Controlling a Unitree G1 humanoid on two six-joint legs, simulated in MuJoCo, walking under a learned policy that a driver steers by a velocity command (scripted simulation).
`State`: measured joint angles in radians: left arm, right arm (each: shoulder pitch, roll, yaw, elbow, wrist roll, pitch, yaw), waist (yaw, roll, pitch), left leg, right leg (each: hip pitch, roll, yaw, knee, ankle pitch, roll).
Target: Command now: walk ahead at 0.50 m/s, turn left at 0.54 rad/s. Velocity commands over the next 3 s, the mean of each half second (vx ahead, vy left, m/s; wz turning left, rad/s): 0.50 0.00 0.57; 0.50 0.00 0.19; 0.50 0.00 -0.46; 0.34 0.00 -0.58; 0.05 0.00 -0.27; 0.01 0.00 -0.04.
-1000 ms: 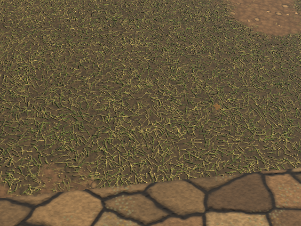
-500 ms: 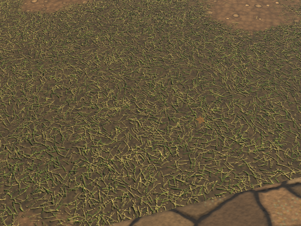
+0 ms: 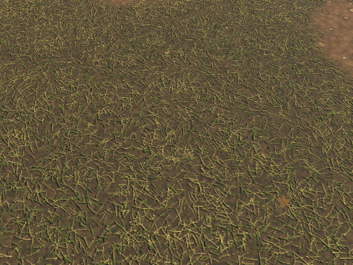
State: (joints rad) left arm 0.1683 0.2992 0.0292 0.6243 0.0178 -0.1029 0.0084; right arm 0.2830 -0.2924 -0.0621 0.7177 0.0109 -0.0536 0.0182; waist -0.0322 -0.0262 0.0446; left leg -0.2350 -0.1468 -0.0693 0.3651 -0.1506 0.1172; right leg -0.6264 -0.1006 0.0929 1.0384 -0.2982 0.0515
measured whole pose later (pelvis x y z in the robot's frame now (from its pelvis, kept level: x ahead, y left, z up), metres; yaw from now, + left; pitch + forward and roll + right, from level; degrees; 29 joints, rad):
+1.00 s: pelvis +0.51 +0.11 +0.00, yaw +22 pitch +1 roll +1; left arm 0.21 0.32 0.06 0.79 -0.03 -0.05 0.00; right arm 0.30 -0.25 -0.06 0.76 -0.02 -0.09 0.02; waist -0.02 -0.05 0.03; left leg -0.13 -0.06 0.08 0.30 -0.19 0.08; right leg -0.67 -0.12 0.08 1.05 -0.17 0.02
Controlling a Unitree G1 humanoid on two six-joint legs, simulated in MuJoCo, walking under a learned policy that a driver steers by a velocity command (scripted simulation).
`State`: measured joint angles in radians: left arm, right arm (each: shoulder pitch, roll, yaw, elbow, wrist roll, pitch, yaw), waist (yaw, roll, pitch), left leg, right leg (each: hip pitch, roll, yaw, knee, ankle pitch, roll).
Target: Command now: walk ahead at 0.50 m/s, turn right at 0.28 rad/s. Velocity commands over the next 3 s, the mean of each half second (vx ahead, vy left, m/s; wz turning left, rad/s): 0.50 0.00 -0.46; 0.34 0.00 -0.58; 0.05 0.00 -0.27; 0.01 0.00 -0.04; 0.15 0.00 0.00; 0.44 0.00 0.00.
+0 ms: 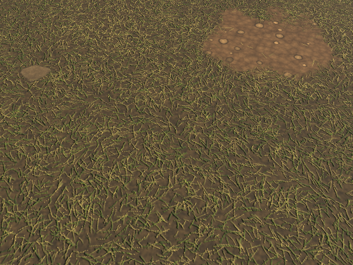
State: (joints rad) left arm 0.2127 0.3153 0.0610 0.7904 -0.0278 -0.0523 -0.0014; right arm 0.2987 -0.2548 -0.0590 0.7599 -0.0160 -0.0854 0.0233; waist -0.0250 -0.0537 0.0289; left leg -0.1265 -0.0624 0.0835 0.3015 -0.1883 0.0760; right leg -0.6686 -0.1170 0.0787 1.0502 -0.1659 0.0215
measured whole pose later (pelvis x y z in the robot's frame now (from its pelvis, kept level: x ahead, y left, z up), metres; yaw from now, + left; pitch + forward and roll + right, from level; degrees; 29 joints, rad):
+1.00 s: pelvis +0.52 -0.08 -0.01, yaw -35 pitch +2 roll +1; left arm 0.21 0.33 0.08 0.62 -0.02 0.05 0.03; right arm 0.15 -0.26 -0.05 0.73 -0.02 -0.04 -0.01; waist -0.01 -0.03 0.07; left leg -0.29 0.02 0.10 0.42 -0.15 0.03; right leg -0.59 -0.04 0.03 1.05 -0.39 0.07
